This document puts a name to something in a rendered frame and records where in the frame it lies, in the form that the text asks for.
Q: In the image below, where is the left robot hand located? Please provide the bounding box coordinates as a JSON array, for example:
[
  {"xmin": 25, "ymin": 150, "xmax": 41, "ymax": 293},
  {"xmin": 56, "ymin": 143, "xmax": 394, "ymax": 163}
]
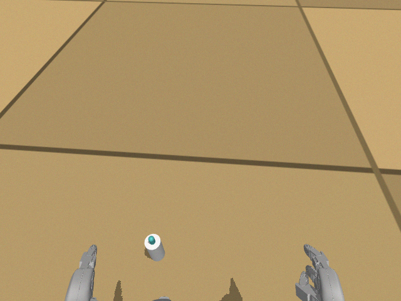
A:
[{"xmin": 65, "ymin": 245, "xmax": 98, "ymax": 301}]

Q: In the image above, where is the right robot hand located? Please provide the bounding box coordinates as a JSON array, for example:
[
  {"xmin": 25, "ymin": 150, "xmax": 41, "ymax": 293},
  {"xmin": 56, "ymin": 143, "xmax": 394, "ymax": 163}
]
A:
[{"xmin": 295, "ymin": 244, "xmax": 345, "ymax": 301}]

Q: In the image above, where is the bottle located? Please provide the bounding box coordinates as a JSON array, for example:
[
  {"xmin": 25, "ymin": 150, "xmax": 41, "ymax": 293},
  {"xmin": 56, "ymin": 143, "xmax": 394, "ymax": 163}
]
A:
[{"xmin": 144, "ymin": 234, "xmax": 165, "ymax": 261}]

